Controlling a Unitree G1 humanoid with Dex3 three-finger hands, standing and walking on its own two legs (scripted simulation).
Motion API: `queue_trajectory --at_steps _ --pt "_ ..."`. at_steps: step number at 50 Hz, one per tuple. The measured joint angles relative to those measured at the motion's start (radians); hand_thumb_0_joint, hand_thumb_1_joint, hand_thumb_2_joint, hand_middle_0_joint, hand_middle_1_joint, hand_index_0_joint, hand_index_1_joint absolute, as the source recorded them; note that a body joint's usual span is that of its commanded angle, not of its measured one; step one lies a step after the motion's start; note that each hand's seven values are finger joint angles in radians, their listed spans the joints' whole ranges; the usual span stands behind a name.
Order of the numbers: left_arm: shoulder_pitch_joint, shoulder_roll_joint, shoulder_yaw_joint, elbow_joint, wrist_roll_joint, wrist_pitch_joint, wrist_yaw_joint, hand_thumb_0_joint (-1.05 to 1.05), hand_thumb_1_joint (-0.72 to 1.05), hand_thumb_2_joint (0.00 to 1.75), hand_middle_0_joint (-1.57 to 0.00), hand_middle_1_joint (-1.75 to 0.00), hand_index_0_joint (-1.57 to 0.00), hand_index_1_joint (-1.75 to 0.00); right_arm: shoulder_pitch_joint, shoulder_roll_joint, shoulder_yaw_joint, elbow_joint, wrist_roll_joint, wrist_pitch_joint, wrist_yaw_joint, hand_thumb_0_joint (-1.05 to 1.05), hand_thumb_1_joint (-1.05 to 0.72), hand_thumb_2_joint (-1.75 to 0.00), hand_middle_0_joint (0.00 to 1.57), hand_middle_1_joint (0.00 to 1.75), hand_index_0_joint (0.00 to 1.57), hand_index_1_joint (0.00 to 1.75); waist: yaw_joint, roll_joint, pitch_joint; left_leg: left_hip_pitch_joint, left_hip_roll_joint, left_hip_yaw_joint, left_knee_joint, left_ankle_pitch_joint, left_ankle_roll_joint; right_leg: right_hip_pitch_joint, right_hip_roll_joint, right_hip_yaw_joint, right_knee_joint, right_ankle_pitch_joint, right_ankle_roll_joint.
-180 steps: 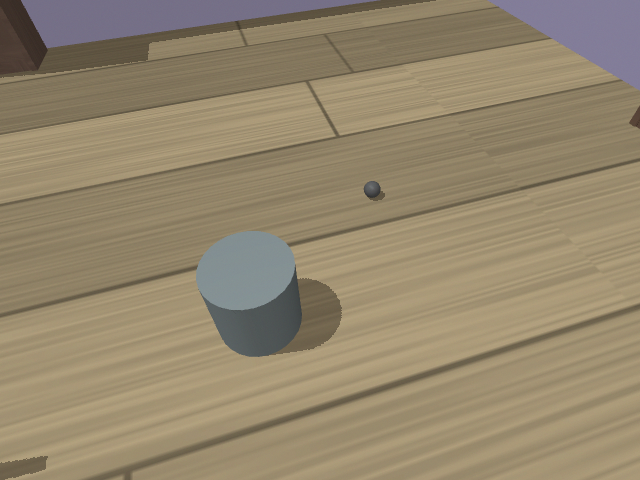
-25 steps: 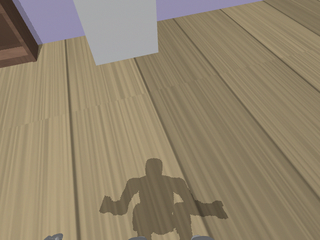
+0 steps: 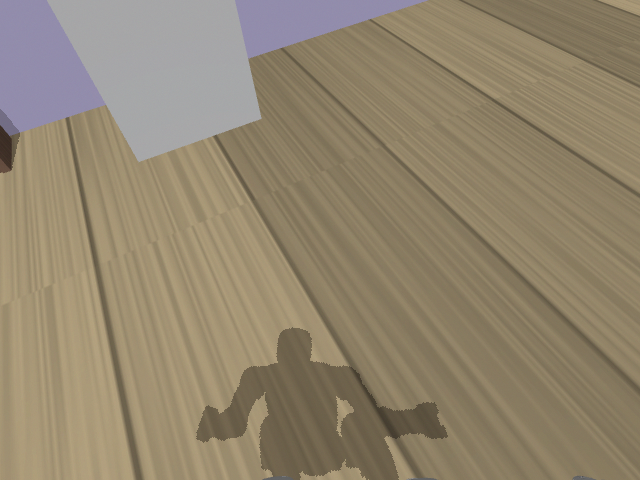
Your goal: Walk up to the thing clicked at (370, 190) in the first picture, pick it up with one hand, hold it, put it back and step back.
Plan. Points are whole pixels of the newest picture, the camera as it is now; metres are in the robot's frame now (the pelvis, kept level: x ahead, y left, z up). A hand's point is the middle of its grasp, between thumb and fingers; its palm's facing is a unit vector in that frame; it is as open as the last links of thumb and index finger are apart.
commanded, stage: walk up
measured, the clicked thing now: out of the picture -0.02 +1.41 -0.71
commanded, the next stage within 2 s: stand in 0.54 s
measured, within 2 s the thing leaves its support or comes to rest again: neither
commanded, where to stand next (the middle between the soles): +0.06 +0.03 m, yaw -2 degrees
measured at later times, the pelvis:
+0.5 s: pelvis -0.01 +0.02 +0.02, yaw -4 degrees
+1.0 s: pelvis +0.00 +0.01 +0.03, yaw -2 degrees
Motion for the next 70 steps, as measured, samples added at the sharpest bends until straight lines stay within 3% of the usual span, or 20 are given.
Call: queue_trajectory --at_steps 2,3,6,10,27,36,70 --pt "-0.013 -0.001 -0.006 0.004 -0.003 0.003 0.000 0.01 0.90 0.90 -0.20 -0.30 -0.21 -0.30 -0.012 0.004 0.000 0.014 0.001 -0.007 0.002 0.00 -0.90 -0.90 0.20 0.30 0.20 0.30 0.003 0.001 0.000 0.021 -0.005 0.001 -0.069 0.078 -0.001 -0.012 -0.005 0.011 0.019 -0.007 0.008" --pt "-0.023 0.001 -0.007 0.010 -0.005 0.007 0.000 0.01 0.90 0.90 -0.20 -0.30 -0.21 -0.30 -0.020 0.012 -0.001 0.026 0.001 -0.011 0.002 0.00 -0.90 -0.90 0.20 0.30 0.20 0.30 0.003 -0.011 0.004 0.032 -0.013 0.010 -0.092 0.135 -0.021 -0.016 -0.014 0.022 0.033 -0.012 0.014" --pt "-0.053 0.004 -0.006 0.035 -0.017 0.024 0.002 0.01 0.90 0.90 -0.20 -0.30 -0.21 -0.30 -0.027 0.038 0.006 0.059 -0.003 -0.020 0.006 0.00 -0.90 -0.90 0.20 0.30 0.20 0.30 0.005 -0.045 -0.004 0.053 -0.033 0.040 -0.127 0.156 -0.053 -0.019 -0.034 0.051 0.035 -0.011 0.017" --pt "-0.075 0.005 -0.007 0.070 -0.017 0.016 0.000 0.01 0.91 0.90 -0.20 -0.30 -0.21 -0.30 -0.035 0.055 0.022 0.109 -0.003 -0.011 0.015 0.00 -0.90 -0.90 0.20 0.30 0.20 0.30 0.004 -0.041 -0.025 0.067 -0.009 0.039 -0.139 0.155 -0.056 0.010 -0.013 0.049 -0.019 0.018 0.022" --pt "-0.134 -0.014 -0.021 0.203 -0.015 0.028 -0.012 0.01 0.91 0.90 -0.20 -0.30 -0.21 -0.30 -0.117 0.034 0.016 0.230 0.002 -0.009 0.016 0.00 -0.90 -0.90 0.20 0.30 0.20 0.30 -0.002 -0.050 -0.028 0.144 -0.012 0.084 -0.297 0.236 -0.052 0.063 -0.017 0.091 -0.160 0.104 0.034" --pt "-0.161 -0.021 -0.031 0.240 -0.014 0.037 -0.022 0.01 0.91 0.90 -0.20 -0.30 -0.21 -0.30 -0.122 0.049 0.018 0.278 -0.003 -0.021 0.009 0.00 -0.90 -0.90 0.20 0.30 0.20 0.30 -0.014 -0.061 -0.038 0.195 -0.027 0.065 -0.407 0.293 -0.057 0.122 -0.036 0.068 -0.264 0.147 0.037" --pt "-0.131 -0.020 -0.024 0.256 -0.012 0.041 -0.021 0.01 0.91 0.90 -0.20 -0.30 -0.21 -0.30 -0.117 0.064 0.015 0.298 -0.005 -0.020 0.009 0.00 -0.90 -0.90 0.20 0.30 0.20 0.30 -0.004 -0.064 -0.048 0.222 -0.031 0.038 -0.476 0.315 -0.058 0.171 -0.043 0.038 -0.354 0.170 0.035"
